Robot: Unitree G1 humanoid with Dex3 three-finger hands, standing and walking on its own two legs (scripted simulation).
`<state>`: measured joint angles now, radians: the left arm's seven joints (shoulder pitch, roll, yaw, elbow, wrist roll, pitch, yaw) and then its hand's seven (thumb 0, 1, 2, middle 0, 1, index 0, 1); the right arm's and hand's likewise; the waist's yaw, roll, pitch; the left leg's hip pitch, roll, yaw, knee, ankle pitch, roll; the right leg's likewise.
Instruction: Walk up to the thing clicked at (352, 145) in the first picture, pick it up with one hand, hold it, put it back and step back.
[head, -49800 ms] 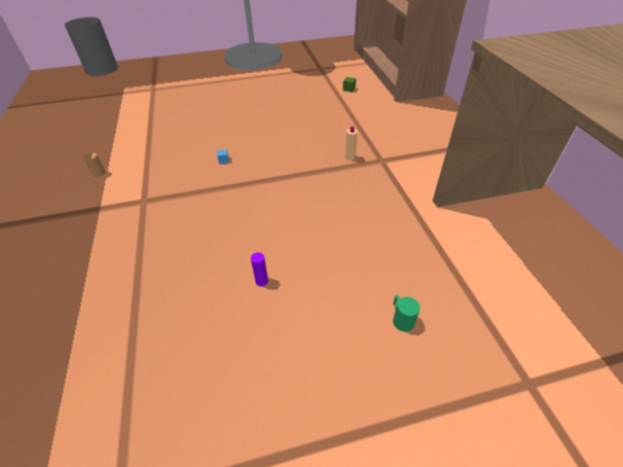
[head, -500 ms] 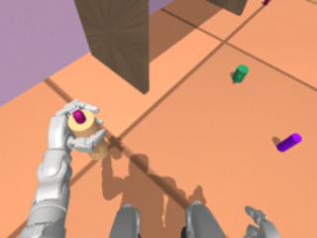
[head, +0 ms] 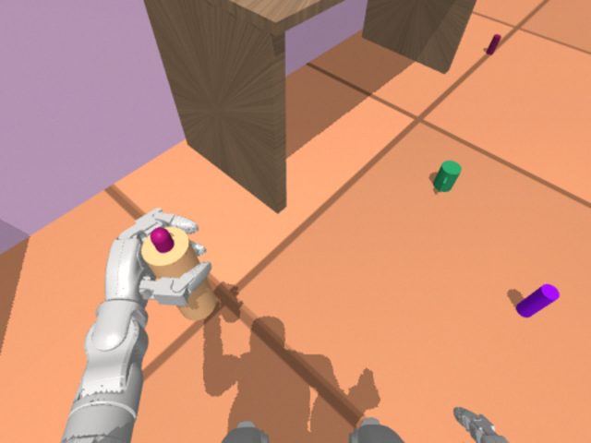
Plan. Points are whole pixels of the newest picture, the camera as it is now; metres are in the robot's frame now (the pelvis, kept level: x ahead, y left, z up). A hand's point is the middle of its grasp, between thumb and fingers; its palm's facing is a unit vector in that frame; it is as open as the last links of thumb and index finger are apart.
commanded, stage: lift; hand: left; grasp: from the side
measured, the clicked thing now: (180, 273) +0.36 +0.18 +0.01
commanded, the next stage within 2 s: hold in 0.38 s
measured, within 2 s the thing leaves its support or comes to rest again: neither
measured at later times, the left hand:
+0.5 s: hand (179, 253) +0.35 +0.16 +0.07, palm faces +0.02 -1.00 +0.00, open 8.0 cm
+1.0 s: hand (177, 258) +0.34 +0.16 +0.09, palm faces +0.02 -1.00 +0.01, open 8.0 cm
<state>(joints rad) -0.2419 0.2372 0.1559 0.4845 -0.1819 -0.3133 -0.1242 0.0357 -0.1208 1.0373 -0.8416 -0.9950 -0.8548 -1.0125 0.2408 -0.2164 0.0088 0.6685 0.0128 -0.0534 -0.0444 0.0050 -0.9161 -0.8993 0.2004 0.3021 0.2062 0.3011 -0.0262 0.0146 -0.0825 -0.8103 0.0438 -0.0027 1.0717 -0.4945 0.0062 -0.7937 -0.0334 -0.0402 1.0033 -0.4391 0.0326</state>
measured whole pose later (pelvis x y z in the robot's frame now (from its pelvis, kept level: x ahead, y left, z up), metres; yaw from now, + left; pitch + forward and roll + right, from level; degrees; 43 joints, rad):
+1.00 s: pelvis +0.01 -0.01 +0.04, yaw +0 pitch +6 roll -1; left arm -0.15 0.21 0.16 0.47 -0.20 -0.34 -0.17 0.04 -0.12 1.04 -0.83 -1.01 -0.85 -1.02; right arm 0.24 -0.22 0.00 0.68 0.01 -0.04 -0.05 0.01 -0.92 -0.90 0.20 0.30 0.21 0.30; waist -0.02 0.01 -0.03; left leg -0.52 0.04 0.01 0.84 -0.42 -0.01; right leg -0.52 -0.03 -0.04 0.79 -0.37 0.02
